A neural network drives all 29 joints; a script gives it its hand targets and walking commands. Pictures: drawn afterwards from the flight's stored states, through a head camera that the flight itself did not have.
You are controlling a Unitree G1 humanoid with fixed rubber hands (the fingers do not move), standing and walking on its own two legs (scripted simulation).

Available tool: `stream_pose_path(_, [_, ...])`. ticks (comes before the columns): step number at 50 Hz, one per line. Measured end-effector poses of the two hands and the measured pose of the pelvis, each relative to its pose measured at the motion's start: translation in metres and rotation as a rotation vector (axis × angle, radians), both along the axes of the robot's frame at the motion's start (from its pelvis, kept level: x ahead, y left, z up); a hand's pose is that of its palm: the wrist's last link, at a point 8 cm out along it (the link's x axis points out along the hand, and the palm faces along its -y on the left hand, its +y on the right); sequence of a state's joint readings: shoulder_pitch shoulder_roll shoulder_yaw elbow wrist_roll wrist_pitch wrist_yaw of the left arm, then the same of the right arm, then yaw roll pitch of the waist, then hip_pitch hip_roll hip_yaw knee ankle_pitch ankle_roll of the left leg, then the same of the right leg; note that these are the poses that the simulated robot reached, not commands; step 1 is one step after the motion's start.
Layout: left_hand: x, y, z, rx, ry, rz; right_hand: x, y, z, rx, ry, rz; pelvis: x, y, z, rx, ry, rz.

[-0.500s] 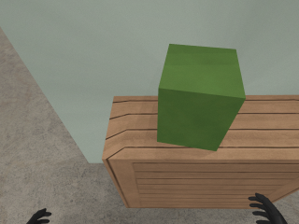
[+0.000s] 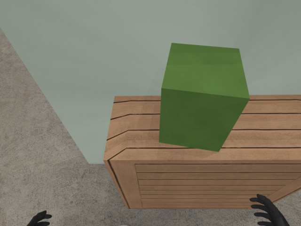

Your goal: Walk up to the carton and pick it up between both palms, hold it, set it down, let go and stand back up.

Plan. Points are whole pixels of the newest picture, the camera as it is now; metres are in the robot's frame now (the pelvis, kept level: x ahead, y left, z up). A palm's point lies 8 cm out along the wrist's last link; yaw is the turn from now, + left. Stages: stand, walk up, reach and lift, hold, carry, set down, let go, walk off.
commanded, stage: walk up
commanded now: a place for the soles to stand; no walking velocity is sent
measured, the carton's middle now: (195, 99) +0.48 -0.14 +0.05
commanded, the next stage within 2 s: none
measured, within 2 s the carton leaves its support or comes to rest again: neither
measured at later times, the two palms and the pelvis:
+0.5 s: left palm out of the picture +0.11 +0.33 -0.06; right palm out of the picture +0.13 -0.30 -0.07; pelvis -0.01 +0.01 +0.00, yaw -2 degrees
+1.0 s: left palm out of the picture +0.08 +0.36 -0.06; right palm out of the picture +0.07 -0.27 -0.07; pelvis -0.05 +0.04 +0.00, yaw -3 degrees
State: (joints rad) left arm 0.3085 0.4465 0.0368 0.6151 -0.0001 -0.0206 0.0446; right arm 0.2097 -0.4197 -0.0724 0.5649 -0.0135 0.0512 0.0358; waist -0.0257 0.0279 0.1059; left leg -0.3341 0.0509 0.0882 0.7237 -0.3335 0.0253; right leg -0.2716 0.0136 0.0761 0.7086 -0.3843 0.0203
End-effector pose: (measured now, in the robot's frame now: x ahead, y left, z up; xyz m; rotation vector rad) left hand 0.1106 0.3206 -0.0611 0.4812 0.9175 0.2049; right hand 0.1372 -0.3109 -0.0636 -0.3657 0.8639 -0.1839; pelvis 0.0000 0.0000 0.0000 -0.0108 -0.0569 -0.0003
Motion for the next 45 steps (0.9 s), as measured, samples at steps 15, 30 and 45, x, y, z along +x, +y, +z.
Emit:
stream_pose_path(15, [0.001, 0.005, -0.002, -0.004, 0.008, -0.005, -0.001, 0.005, 0.002, -0.005, -0.003, -0.006, -0.001, 0.006, 0.0, -0.006, 0.001, -0.008])
stream_pose_path(30, [-0.007, 0.024, -0.003, 0.008, 0.025, -0.021, -0.021, 0.022, -0.002, -0.001, 0.018, -0.025, -0.013, 0.025, 0.001, -0.016, 0.007, -0.032])
stream_pose_path(45, [-0.026, 0.024, 0.001, 0.031, 0.001, -0.041, -0.052, 0.021, -0.011, 0.02, 0.01, -0.052, -0.039, 0.026, -0.004, -0.002, -0.032, -0.054])
